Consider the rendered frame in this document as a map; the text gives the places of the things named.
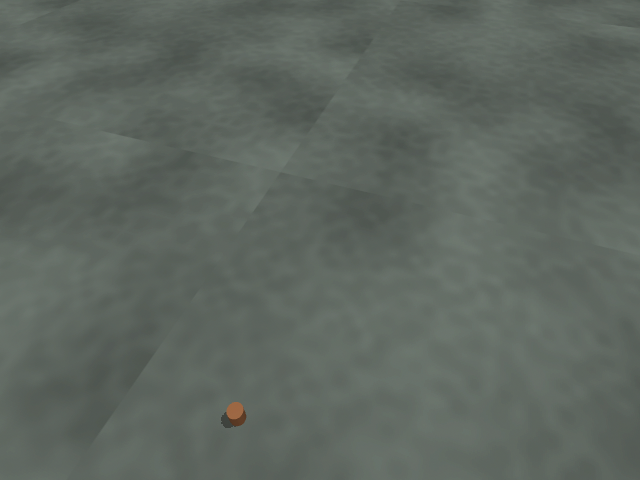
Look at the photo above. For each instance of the tin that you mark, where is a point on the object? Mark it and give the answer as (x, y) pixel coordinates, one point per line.
(236, 413)

